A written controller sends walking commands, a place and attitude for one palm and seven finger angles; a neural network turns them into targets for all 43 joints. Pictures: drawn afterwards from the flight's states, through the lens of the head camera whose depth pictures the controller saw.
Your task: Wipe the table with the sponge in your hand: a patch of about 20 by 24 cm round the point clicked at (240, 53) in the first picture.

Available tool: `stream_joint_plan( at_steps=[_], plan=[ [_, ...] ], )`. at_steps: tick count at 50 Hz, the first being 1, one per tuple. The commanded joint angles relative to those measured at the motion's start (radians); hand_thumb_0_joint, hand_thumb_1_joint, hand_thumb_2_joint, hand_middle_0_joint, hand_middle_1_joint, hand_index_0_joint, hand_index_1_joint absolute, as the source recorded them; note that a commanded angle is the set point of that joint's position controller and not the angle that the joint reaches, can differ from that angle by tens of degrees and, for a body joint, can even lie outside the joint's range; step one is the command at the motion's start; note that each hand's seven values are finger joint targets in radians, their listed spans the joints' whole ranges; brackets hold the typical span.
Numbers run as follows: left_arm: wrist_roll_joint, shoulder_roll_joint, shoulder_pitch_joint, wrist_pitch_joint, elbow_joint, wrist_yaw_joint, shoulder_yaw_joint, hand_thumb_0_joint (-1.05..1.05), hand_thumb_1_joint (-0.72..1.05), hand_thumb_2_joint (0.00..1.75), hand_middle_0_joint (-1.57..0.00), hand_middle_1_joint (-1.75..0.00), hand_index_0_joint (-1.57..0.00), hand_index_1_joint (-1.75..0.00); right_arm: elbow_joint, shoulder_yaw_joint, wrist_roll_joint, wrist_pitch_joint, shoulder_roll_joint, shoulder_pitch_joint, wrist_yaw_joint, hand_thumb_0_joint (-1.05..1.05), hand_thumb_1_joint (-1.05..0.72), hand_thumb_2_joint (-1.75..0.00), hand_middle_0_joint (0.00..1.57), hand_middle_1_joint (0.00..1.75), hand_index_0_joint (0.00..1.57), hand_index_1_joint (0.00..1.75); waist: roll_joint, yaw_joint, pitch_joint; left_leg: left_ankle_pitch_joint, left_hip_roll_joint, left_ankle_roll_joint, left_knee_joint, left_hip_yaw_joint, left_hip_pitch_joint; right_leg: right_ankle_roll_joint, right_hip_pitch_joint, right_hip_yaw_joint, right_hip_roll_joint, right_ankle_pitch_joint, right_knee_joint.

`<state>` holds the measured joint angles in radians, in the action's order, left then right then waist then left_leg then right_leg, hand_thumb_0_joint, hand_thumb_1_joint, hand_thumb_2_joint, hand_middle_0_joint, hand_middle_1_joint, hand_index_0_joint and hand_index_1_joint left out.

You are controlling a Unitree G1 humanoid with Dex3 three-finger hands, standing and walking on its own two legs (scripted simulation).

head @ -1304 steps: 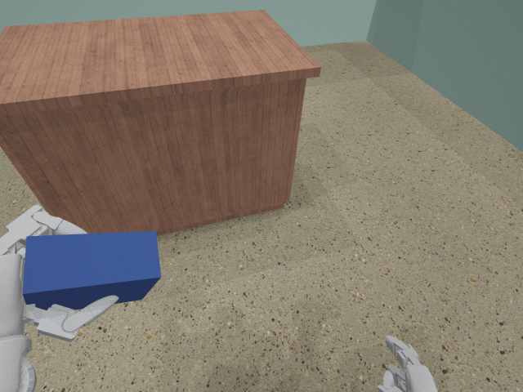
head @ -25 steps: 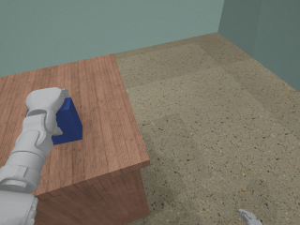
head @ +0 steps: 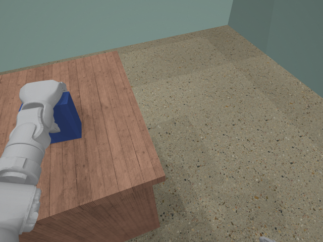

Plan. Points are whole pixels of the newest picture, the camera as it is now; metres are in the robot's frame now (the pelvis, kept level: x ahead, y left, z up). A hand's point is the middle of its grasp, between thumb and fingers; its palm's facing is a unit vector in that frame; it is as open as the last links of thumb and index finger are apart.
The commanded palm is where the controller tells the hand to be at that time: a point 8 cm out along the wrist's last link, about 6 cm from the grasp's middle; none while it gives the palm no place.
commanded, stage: wipe forward along the middle lane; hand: left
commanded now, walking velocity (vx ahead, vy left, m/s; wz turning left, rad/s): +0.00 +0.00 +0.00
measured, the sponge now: (57, 124) +0.39 +0.32 +0.06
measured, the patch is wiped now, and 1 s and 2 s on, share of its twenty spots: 1.00 1.00 1.00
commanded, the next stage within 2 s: slide back across to the first lane in 0.12 s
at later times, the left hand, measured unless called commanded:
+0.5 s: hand (44, 105) +0.42 +0.35 +0.11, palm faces -0.04 +0.00 -1.00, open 10.0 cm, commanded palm +0.39 +0.36 +0.16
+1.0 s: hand (18, 111) +0.39 +0.40 +0.11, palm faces -0.10 +0.01 -0.99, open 10.0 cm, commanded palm +0.37 +0.40 +0.17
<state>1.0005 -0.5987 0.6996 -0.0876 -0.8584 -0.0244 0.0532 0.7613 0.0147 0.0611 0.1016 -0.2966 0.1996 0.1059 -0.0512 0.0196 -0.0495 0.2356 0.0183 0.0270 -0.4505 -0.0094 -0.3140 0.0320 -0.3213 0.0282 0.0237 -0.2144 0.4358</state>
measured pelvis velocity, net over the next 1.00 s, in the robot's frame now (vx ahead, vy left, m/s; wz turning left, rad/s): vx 0.02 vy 0.03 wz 0.00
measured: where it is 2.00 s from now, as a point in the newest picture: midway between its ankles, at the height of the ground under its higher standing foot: outside the picture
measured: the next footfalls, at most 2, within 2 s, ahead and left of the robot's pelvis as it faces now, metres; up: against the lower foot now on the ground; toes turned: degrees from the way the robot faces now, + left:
none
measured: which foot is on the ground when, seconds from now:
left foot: down 0.00-1.00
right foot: down 0.00-1.00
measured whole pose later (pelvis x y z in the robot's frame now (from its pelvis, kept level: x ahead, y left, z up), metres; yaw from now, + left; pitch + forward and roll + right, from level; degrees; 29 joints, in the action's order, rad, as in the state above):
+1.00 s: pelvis +0.02 +0.03 +0.00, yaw +0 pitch +6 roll -1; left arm 1.00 -0.72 0.60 0.05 -0.78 0.03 -0.10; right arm 0.73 0.00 0.05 0.14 -0.30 0.17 0.09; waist -0.04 0.05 -0.02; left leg 0.25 0.04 0.06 -0.42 -0.02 -0.28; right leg 0.00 -0.27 0.02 0.00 -0.21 0.37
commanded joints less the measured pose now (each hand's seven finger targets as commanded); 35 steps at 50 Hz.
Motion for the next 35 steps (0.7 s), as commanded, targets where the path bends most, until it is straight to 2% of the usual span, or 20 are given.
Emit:
stream_joint_plan(
  at_steps=[1,8,10,11,12,13,15,16,18,21,22,23,24,25,26,28,30,32,33,35],
  plan=[
    [0.032,-0.283,0.336,-0.016,0.068,-0.040,-0.072,0.00,0.10,1.30,-1.20,-1.60,-1.20,-1.60,-0.106,-0.047,-0.004,-0.022,-0.153,-0.029,0.006,0.00,-0.90,-0.90,0.20,0.30,0.20,0.30,0.071,-0.017,-0.225,-0.166,0.025,0.020,0.053,-0.010,-0.006,0.018,0.178,-0.042,0.000,0.189,-0.051],
    [0.045,-0.266,0.302,-0.004,0.013,-0.048,-0.066,0.00,0.10,1.30,-1.20,-1.60,-1.20,-1.60,-0.107,-0.053,-0.005,-0.011,-0.152,0.005,-0.006,0.00,-0.90,-0.90,0.20,0.30,0.20,0.30,0.077,-0.020,-0.244,-0.225,0.016,0.018,0.037,-0.012,0.007,0.020,0.167,-0.031,0.007,0.237,-0.029],
    [0.046,-0.292,0.314,0.000,0.004,-0.053,-0.083,0.00,0.10,1.30,-1.20,-1.60,-1.20,-1.60,-0.107,-0.053,-0.003,-0.011,-0.156,0.006,-0.005,0.00,-0.90,-0.90,0.20,0.30,0.20,0.30,0.088,-0.022,-0.232,-0.199,0.016,0.018,0.042,-0.009,-0.005,0.020,0.159,-0.032,0.008,0.209,-0.033],
    [0.043,-0.290,0.320,0.005,0.023,-0.052,-0.086,0.00,0.10,1.30,-1.20,-1.60,-1.20,-1.60,-0.109,-0.053,-0.005,-0.008,-0.156,0.001,-0.007,0.00,-0.90,-0.90,0.20,0.30,0.20,0.30,0.056,-0.012,-0.235,-0.226,0.017,0.013,0.049,-0.005,-0.002,0.027,0.167,-0.032,0.007,0.228,-0.036],
    [0.047,-0.317,0.318,0.007,0.029,-0.057,-0.106,0.00,0.10,1.30,-1.20,-1.60,-1.20,-1.60,-0.107,-0.054,-0.004,-0.007,-0.157,0.006,-0.007,0.00,-0.90,-0.90,0.20,0.30,0.20,0.30,0.049,-0.011,-0.252,-0.234,0.014,0.013,0.045,-0.009,0.010,0.025,0.170,-0.031,0.008,0.226,-0.027],
    [0.044,-0.305,0.322,0.008,0.037,-0.060,-0.094,0.00,0.10,1.30,-1.20,-1.60,-1.20,-1.60,-0.114,-0.052,-0.003,-0.007,-0.153,0.003,-0.009,0.00,-0.90,-0.90,0.20,0.30,0.20,0.30,0.048,-0.010,-0.250,-0.227,0.016,0.014,0.049,-0.007,0.012,0.025,0.173,-0.029,0.009,0.216,-0.030],
    [0.049,-0.350,0.335,0.009,0.039,-0.069,-0.124,0.00,0.10,1.30,-1.20,-1.60,-1.20,-1.60,-0.112,-0.053,-0.001,-0.007,-0.156,-0.005,-0.007,0.00,-0.90,-0.90,0.20,0.30,0.20,0.30,0.057,-0.010,-0.242,-0.200,0.015,0.017,0.053,-0.009,0.004,0.022,0.179,-0.034,0.008,0.193,-0.038],
    [0.048,-0.359,0.345,0.016,0.079,-0.069,-0.137,0.00,0.10,1.30,-1.20,-1.60,-1.20,-1.60,-0.116,-0.053,-0.004,-0.005,-0.154,-0.014,-0.008,0.00,-0.90,-0.90,0.20,0.30,0.20,0.30,0.024,0.007,-0.270,-0.241,0.016,0.012,0.061,-0.003,0.016,0.031,0.203,-0.035,0.006,0.220,-0.036],
    [0.049,-0.365,0.335,0.014,0.074,-0.075,-0.139,0.00,0.10,1.30,-1.20,-1.60,-1.20,-1.60,-0.114,-0.053,-0.003,-0.006,-0.152,-0.012,-0.009,0.00,-0.90,-0.90,0.20,0.30,0.20,0.30,0.036,0.003,-0.278,-0.234,0.013,0.015,0.061,-0.007,0.030,0.025,0.209,-0.034,0.008,0.210,-0.035],
    [0.038,-0.414,0.318,0.019,0.129,-0.072,-0.184,0.00,0.10,1.30,-1.20,-1.60,-1.20,-1.60,-0.123,-0.051,-0.005,-0.002,-0.152,-0.036,-0.011,0.00,-0.90,-0.90,0.20,0.30,0.20,0.30,0.011,0.032,-0.304,-0.266,0.018,0.011,0.076,-0.002,0.035,0.032,0.267,-0.040,0.003,0.243,-0.035],
    [0.039,-0.430,0.299,0.017,0.134,-0.073,-0.197,0.00,0.10,1.30,-1.20,-1.60,-1.20,-1.60,-0.122,-0.052,-0.004,-0.001,-0.150,-0.036,-0.012,0.00,-0.90,-0.90,0.20,0.30,0.20,0.30,0.005,0.035,-0.312,-0.280,0.017,0.014,0.074,-0.006,0.048,0.029,0.277,-0.040,0.003,0.254,-0.029],
    [0.039,-0.406,0.306,0.012,0.138,-0.071,-0.175,0.00,0.10,1.30,-1.20,-1.60,-1.20,-1.60,-0.122,-0.052,-0.003,-0.002,-0.149,-0.042,-0.012,0.00,-0.90,-0.90,0.20,0.30,0.20,0.30,0.006,0.023,-0.293,-0.274,0.014,0.015,0.077,-0.007,0.057,0.027,0.260,-0.034,0.005,0.245,-0.036],
    [0.034,-0.424,0.278,0.007,0.138,-0.068,-0.195,0.00,0.10,1.30,-1.20,-1.60,-1.20,-1.60,-0.125,-0.051,-0.004,-0.004,-0.150,-0.046,-0.013,0.00,-0.90,-0.90,0.20,0.30,0.20,0.30,0.004,0.035,-0.283,-0.271,0.015,0.014,0.080,-0.007,0.055,0.028,0.269,-0.036,0.004,0.242,-0.041],
    [0.036,-0.440,0.292,0.005,0.151,-0.065,-0.201,0.00,0.10,1.30,-1.20,-1.60,-1.20,-1.60,-0.122,-0.050,-0.002,-0.003,-0.154,-0.053,-0.013,0.00,-0.90,-0.90,0.20,0.30,0.20,0.30,0.012,0.027,-0.272,-0.264,0.016,0.015,0.084,-0.005,0.052,0.027,0.270,-0.036,0.005,0.238,-0.044],
    [0.031,-0.448,0.287,0.010,0.201,-0.058,-0.211,0.00,0.10,1.30,-1.20,-1.60,-1.20,-1.60,-0.130,-0.051,-0.006,-0.001,-0.153,-0.064,-0.013,0.00,-0.90,-0.90,0.20,0.30,0.20,0.30,-0.028,0.045,-0.307,-0.309,0.018,0.011,0.088,-0.002,0.070,0.033,0.297,-0.039,0.002,0.269,-0.040],
    [0.029,-0.426,0.255,0.001,0.193,-0.046,-0.194,0.00,0.10,1.30,-1.20,-1.60,-1.20,-1.60,-0.130,-0.050,-0.004,-0.002,-0.153,-0.061,-0.015,0.00,-0.90,-0.90,0.20,0.30,0.20,0.30,-0.014,0.031,-0.272,-0.312,0.016,0.013,0.084,-0.002,0.080,0.030,0.277,-0.031,0.006,0.264,-0.046],
    [0.019,-0.460,0.251,0.006,0.194,-0.033,-0.221,0.00,0.10,1.30,-1.20,-1.60,-1.20,-1.60,-0.126,-0.052,-0.004,-0.003,-0.159,-0.059,-0.011,0.00,-0.90,-0.90,0.20,0.30,0.20,0.30,0.007,0.028,-0.266,-0.297,0.016,0.015,0.088,0.000,0.080,0.029,0.279,-0.029,0.007,0.257,-0.052],
    [0.019,-0.473,0.270,0.019,0.207,-0.014,-0.222,0.00,0.10,1.30,-1.20,-1.60,-1.20,-1.60,-0.124,-0.051,-0.005,-0.002,-0.161,-0.057,-0.006,0.00,-0.90,-0.90,0.20,0.30,0.20,0.30,-0.012,0.020,-0.258,-0.315,0.017,0.017,0.085,0.001,0.094,0.030,0.270,-0.029,0.006,0.267,-0.056],
    [0.020,-0.438,0.280,0.024,0.195,-0.006,-0.190,0.00,0.10,1.30,-1.20,-1.60,-1.20,-1.60,-0.120,-0.051,-0.004,-0.003,-0.159,-0.054,-0.005,0.00,-0.90,-0.90,0.20,0.30,0.20,0.30,0.000,0.009,-0.240,-0.311,0.016,0.018,0.085,-0.001,0.099,0.029,0.251,-0.024,0.008,0.261,-0.063],
    [0.025,-0.423,0.306,0.042,0.201,0.011,-0.167,0.00,0.10,1.30,-1.20,-1.60,-1.20,-1.60,-0.122,-0.054,-0.005,-0.006,-0.161,-0.049,-0.002,0.00,-0.90,-0.90,0.20,0.30,0.20,0.30,-0.009,0.000,-0.235,-0.310,0.016,0.018,0.081,0.000,0.115,0.030,0.224,-0.021,0.010,0.247,-0.070]
  ],
)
